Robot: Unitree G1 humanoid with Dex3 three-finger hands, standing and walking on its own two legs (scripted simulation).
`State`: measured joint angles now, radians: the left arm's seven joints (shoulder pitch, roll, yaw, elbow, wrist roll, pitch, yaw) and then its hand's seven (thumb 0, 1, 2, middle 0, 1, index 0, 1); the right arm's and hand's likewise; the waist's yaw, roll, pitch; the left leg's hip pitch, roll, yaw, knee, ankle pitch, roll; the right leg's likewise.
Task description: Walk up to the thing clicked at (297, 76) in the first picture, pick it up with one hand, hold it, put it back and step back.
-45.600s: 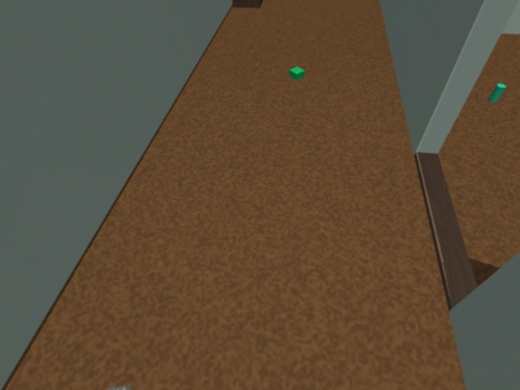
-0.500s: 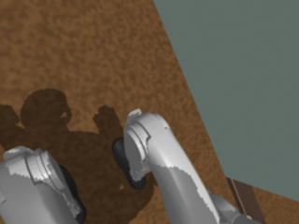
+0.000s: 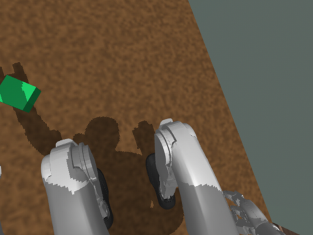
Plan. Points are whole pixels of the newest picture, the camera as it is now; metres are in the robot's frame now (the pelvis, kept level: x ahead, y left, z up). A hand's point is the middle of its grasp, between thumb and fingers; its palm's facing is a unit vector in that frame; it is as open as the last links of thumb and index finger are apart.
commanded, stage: withdraw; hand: left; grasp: from above
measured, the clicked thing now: (18, 94) +0.49 +0.35 -0.31
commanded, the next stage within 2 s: home in 0.08 s
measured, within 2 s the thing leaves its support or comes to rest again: rests again in 1.44 s
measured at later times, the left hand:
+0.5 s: hand out of the picture +0.46 +0.37 -0.10, palm faces -0.28 -0.24 -0.93, open 11.1 cm
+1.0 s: hand out of the picture +0.29 +0.28 +0.11, palm faces +0.01 -0.87 -0.49, open 7.5 cm
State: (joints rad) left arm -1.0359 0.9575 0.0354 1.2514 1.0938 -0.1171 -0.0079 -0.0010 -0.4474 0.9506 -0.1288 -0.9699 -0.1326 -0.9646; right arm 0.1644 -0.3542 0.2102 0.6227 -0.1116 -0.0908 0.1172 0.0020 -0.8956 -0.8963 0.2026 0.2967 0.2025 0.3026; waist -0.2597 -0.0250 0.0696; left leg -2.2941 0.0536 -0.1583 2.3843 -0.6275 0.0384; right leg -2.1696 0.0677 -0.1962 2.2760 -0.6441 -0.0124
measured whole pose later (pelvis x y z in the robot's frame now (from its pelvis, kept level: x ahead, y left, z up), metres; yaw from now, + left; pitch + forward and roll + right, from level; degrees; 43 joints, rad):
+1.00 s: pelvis +0.03 +0.00 +0.21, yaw +9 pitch +28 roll -5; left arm -0.10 0.42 0.08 0.39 0.19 0.16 0.02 0.01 0.85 0.91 -0.22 -0.33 -0.21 -0.33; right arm 0.13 -0.25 0.02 0.58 0.04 -0.06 -0.04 0.01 -0.90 -0.90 0.20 0.30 0.21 0.30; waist -0.06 0.03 -0.20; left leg -1.60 0.02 -0.06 1.68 -0.58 0.02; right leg -1.51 0.04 -0.09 1.63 -0.62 -0.02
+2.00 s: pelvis +0.10 +0.01 +0.38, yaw +14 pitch +10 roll -3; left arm 0.50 0.22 0.02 -0.10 -0.06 0.43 0.02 0.01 0.90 0.90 -0.20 -0.30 -0.20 -0.30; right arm 0.29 -0.23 0.05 0.53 0.01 -0.23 -0.18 0.01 -0.90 -0.90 0.21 0.30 0.21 0.30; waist -0.04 0.04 -0.17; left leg -0.69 0.00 -0.05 0.99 -0.47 0.01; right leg -0.60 0.03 -0.06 0.92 -0.49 -0.01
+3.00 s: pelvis +0.10 +0.01 +0.38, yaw +13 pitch +10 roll -3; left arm 0.50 0.23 0.02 -0.12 -0.06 0.43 0.02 0.01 0.90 0.90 -0.20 -0.30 -0.20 -0.30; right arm 0.30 -0.22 0.04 0.54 0.01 -0.23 -0.18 0.01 -0.90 -0.90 0.21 0.30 0.21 0.30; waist -0.03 0.05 -0.17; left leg -0.70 0.00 -0.05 1.00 -0.47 0.01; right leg -0.62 0.03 -0.05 0.94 -0.49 -0.01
